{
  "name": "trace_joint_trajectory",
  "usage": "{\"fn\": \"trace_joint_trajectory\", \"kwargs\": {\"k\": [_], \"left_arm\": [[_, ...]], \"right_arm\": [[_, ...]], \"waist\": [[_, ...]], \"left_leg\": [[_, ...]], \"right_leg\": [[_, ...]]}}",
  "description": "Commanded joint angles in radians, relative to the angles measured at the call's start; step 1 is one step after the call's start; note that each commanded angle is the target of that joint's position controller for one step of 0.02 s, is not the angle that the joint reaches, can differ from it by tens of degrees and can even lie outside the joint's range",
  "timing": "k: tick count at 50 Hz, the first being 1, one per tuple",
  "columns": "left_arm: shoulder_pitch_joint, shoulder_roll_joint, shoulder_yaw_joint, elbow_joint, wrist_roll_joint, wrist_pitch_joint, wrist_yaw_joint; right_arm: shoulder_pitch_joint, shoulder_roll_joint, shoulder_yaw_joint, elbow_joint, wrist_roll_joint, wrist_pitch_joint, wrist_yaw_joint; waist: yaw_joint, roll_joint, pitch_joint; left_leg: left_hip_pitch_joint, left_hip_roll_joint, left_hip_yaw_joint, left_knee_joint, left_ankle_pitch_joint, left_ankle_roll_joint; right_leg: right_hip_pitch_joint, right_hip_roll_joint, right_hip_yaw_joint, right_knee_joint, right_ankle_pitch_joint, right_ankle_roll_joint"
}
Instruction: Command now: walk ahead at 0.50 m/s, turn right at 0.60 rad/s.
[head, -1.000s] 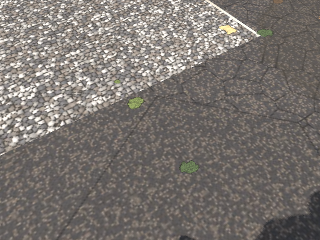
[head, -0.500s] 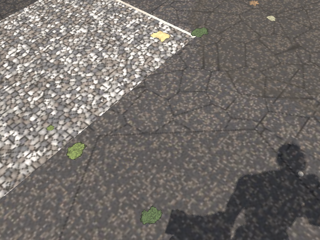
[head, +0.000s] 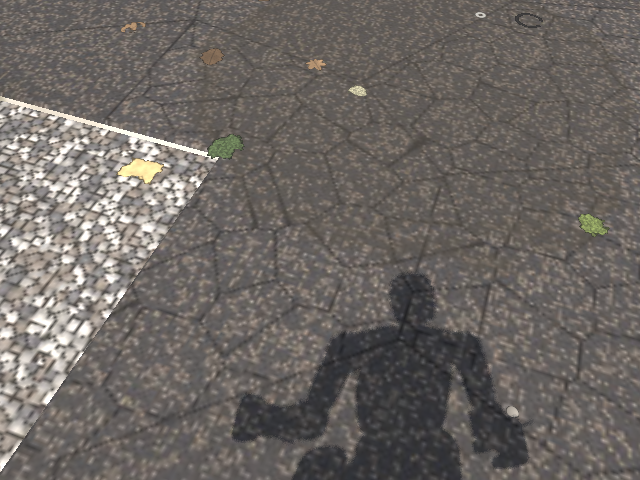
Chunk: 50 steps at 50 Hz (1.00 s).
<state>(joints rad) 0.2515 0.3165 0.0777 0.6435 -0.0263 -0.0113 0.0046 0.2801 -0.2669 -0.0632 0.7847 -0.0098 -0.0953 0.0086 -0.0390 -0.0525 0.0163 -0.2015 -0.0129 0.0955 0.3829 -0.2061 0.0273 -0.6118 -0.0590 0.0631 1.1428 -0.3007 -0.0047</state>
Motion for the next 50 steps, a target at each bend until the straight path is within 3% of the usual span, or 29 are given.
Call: {"fn": "trace_joint_trajectory", "kwargs": {"k": [1,6,10,12,13,14,15,16,17,18,19,20,21,22,25,30,32,35,37,38,39,40,41,42,43,44,45,47,50], "left_arm": [[-0.035,0.032,0.007,-0.087,0.005,-0.008,-0.004],[-0.172,0.007,-0.006,-0.107,0.004,-0.022,-0.035],[-0.255,0.011,-0.006,-0.142,-0.002,-0.023,-0.060],[-0.227,0.044,0.010,-0.147,0.005,-0.019,-0.064],[-0.165,0.071,0.026,-0.136,0.009,-0.015,-0.063],[-0.021,0.111,0.051,-0.099,0.007,-0.012,-0.058],[0.159,0.175,0.086,-0.049,0.004,-0.003,-0.041],[0.168,0.297,0.104,-0.042,-0.008,-0.003,-0.024],[0.187,0.263,0.085,-0.082,-0.003,-0.023,-0.031],[0.165,0.191,0.063,-0.067,0.007,-0.040,-0.037],[0.123,0.161,0.052,-0.060,0.005,-0.049,-0.036],[0.050,0.132,0.042,-0.068,0.006,-0.051,-0.034],[-0.002,0.106,0.031,-0.081,0.016,-0.052,-0.031],[-0.028,0.103,0.028,-0.089,0.023,-0.052,-0.027],[-0.017,0.122,0.032,-0.067,0.017,-0.058,-0.010],[0.052,0.146,0.039,-0.025,0.007,-0.045,0.011],[0.091,0.141,0.037,-0.001,0.005,-0.045,0.011],[0.126,0.120,0.029,0.029,0.004,-0.041,0.010],[0.120,0.123,0.031,0.038,0.008,-0.033,0.008],[0.113,0.107,0.025,0.038,0.010,-0.031,0.007],[0.110,0.067,0.009,0.029,0.017,-0.032,0.004],[0.205,0.020,-0.009,0.016,0.009,-0.041,0.006],[0.254,0.028,-0.014,0.024,-0.003,-0.051,0.009],[0.168,0.111,0.004,0.022,-0.013,-0.054,0.007],[0.064,0.121,0.006,0.001,-0.008,-0.054,0.006],[0.003,0.108,0.003,-0.018,0.008,-0.057,0.004],[-0.009,0.095,0.005,-0.019,0.019,-0.058,0.003],[0.024,0.059,0.000,-0.004,0.016,-0.055,-0.002],[-0.031,0.024,-0.015,-0.020,0.025,-0.055,-0.002]], "right_arm": [[-0.032,-0.154,-0.038,-0.045,0.001,-0.018,-0.006],[-0.012,-0.184,-0.043,-0.017,0.008,-0.001,-0.015],[0.031,-0.221,-0.053,0.008,0.027,0.021,-0.014],[0.024,-0.251,-0.062,0.009,0.039,0.032,-0.018],[0.021,-0.267,-0.067,0.007,0.044,0.040,-0.022],[0.005,-0.266,-0.066,0.003,0.049,0.047,-0.027],[0.014,-0.233,-0.053,-0.007,0.037,0.045,-0.032],[0.086,-0.087,-0.006,-0.066,-0.016,0.028,-0.021],[0.030,-0.119,0.002,-0.095,0.011,-0.013,-0.009],[-0.081,-0.190,-0.017,-0.124,0.051,-0.035,0.000],[-0.103,-0.177,-0.009,-0.132,0.050,-0.047,0.001],[-0.102,-0.173,-0.010,-0.119,0.024,-0.050,-0.006],[-0.085,-0.185,-0.019,-0.111,0.008,-0.041,-0.008],[-0.071,-0.186,-0.021,-0.109,0.004,-0.029,-0.005],[-0.092,-0.143,-0.011,-0.114,-0.008,-0.003,-0.005],[-0.287,-0.091,0.013,-0.159,0.000,-0.005,0.007],[-0.318,-0.101,0.011,-0.166,0.012,-0.012,0.017],[-0.326,-0.130,-0.001,-0.175,0.014,-0.021,0.027],[-0.276,-0.143,-0.011,-0.168,0.014,-0.026,0.027],[-0.203,-0.158,-0.022,-0.149,0.008,-0.028,0.022],[-0.084,-0.193,-0.036,-0.134,-0.005,-0.034,0.017],[0.056,-0.282,-0.059,-0.114,-0.022,-0.034,0.013],[0.139,-0.264,-0.064,-0.067,0.006,-0.021,0.026],[0.105,-0.190,-0.041,-0.075,0.026,-0.017,0.026],[0.051,-0.158,-0.030,-0.085,0.019,-0.008,0.021],[0.005,-0.142,-0.021,-0.087,0.008,-0.002,0.019],[-0.024,-0.120,-0.012,-0.088,0.000,-0.003,0.017],[-0.034,-0.107,-0.006,-0.083,0.000,-0.008,0.016],[-0.006,-0.148,-0.016,-0.060,0.014,-0.012,0.010]], "waist": [[0.013,0.135,-0.001],[-0.034,0.121,0.033],[-0.049,0.122,0.070],[-0.010,0.148,0.037],[0.033,0.164,-0.009],[0.119,0.150,-0.083],[0.203,0.099,-0.172],[0.105,-0.194,-0.231],[0.139,-0.159,-0.418],[0.169,-0.071,-0.296],[0.134,-0.029,-0.195],[0.086,0.031,-0.131],[0.047,0.017,-0.103],[0.024,0.004,-0.090],[0.014,0.020,-0.053],[0.088,-0.009,-0.007],[0.109,-0.021,-0.009],[0.110,-0.041,-0.003],[0.080,-0.071,-0.002],[0.041,-0.070,-0.032],[-0.014,-0.036,-0.135],[-0.023,0.167,-0.302],[-0.029,0.378,-0.351],[-0.050,0.240,-0.213],[-0.048,0.152,-0.112],[-0.026,0.109,-0.032],[0.002,0.117,-0.007],[0.030,0.157,-0.013],[0.023,0.142,-0.007]], "left_leg": [[0.111,0.293,-0.203,-0.220,0.180,0.166],[0.146,0.262,-0.024,-0.223,0.255,0.125],[0.235,0.296,0.036,-0.195,0.336,0.104],[0.280,0.301,0.076,-0.090,0.647,0.085],[0.290,0.297,0.096,0.020,0.821,0.076],[0.245,0.272,0.126,0.206,0.893,0.054],[0.051,0.237,0.133,0.470,0.729,0.014],[-0.411,0.076,0.110,0.843,-0.203,-0.048],[-0.561,-0.013,-0.144,1.025,-0.402,-0.052],[-0.655,0.042,-0.187,1.023,-0.305,-0.034],[-0.637,0.080,-0.180,0.940,-0.220,-0.019],[-0.572,0.113,-0.181,0.852,-0.167,-0.024],[-0.497,0.134,-0.188,0.792,-0.134,-0.031],[-0.451,0.137,-0.187,0.762,-0.116,-0.040],[-0.414,0.122,-0.154,0.628,-0.055,-0.083],[-0.321,0.048,-0.138,0.263,0.264,-0.103],[-0.288,0.038,-0.144,0.202,0.314,-0.094],[-0.290,0.041,-0.159,0.143,0.247,-0.056],[-0.233,0.031,-0.134,0.114,0.157,-0.019],[-0.130,0.014,-0.110,0.081,0.144,0.008],[0.065,0.090,-0.175,0.105,0.171,0.060],[0.428,0.292,-0.497,0.100,0.104,0.201],[0.549,0.412,-0.869,-0.058,-0.179,0.292],[0.464,0.395,-0.848,-0.101,-0.349,0.255],[0.346,0.358,-0.707,-0.107,-0.320,0.217],[0.218,0.313,-0.599,-0.132,-0.219,0.206],[0.141,0.278,-0.530,-0.153,-0.132,0.195],[0.074,0.232,-0.437,-0.190,-0.002,0.190],[0.065,0.232,-0.345,-0.225,0.160,0.211]], "right_leg": [[-0.147,-0.058,0.044,-0.079,0.095,0.012],[-0.090,-0.042,-0.033,-0.349,0.311,0.002],[-0.055,-0.018,-0.092,-0.477,0.257,-0.036],[0.037,0.035,-0.141,-0.506,0.155,-0.076],[0.130,0.074,-0.168,-0.515,0.106,-0.101],[0.323,0.120,-0.186,-0.577,0.147,-0.136],[0.625,0.107,-0.107,-0.603,0.185,-0.178],[0.967,-0.164,0.394,-0.633,0.115,-0.328],[1.054,-0.281,0.793,-0.810,-0.073,-0.439],[0.988,-0.252,0.662,-0.844,-0.028,-0.376],[0.848,-0.211,0.536,-0.843,0.043,-0.341],[0.703,-0.170,0.443,-0.848,0.141,-0.311],[0.597,-0.141,0.380,-0.866,0.235,-0.301],[0.529,-0.127,0.359,-0.889,0.276,-0.302],[0.400,-0.096,0.276,-0.915,0.377,-0.306],[0.316,-0.018,0.200,-0.898,0.245,-0.233],[0.347,-0.042,0.223,-0.879,0.196,-0.222],[0.452,-0.090,0.287,-0.805,0.183,-0.207],[0.491,-0.103,0.310,-0.750,0.256,-0.188],[0.493,-0.070,0.294,-0.678,0.360,-0.169],[0.446,-0.018,0.243,-0.494,0.389,-0.134],[0.168,0.099,0.131,-0.154,0.186,-0.058],[-0.064,0.159,0.097,0.086,-0.266,-0.016],[-0.173,0.107,0.142,0.173,-0.235,-0.019],[-0.187,0.063,0.101,0.179,-0.158,-0.022],[-0.173,0.028,0.065,0.118,-0.097,-0.025],[-0.133,-0.009,0.059,0.048,-0.046,-0.026],[-0.054,-0.032,0.036,-0.029,-0.005,-0.018],[-0.072,-0.045,0.005,-0.176,0.070,0.005]]}}
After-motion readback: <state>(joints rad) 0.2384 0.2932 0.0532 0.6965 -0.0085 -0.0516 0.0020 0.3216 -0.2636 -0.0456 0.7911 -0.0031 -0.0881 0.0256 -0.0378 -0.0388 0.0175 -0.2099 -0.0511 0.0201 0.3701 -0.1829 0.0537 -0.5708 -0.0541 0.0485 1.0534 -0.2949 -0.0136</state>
